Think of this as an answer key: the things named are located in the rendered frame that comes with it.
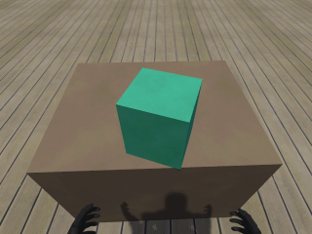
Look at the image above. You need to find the robot right hand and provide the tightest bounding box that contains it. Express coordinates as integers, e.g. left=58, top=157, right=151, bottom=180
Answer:
left=229, top=208, right=261, bottom=234

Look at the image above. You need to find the carton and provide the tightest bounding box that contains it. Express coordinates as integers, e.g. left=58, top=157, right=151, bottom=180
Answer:
left=116, top=67, right=203, bottom=170

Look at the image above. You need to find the pedestal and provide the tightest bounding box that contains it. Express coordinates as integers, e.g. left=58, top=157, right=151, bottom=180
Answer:
left=26, top=60, right=283, bottom=223

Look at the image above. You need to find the robot left hand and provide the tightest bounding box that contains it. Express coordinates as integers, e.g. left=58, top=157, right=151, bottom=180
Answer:
left=67, top=203, right=100, bottom=234

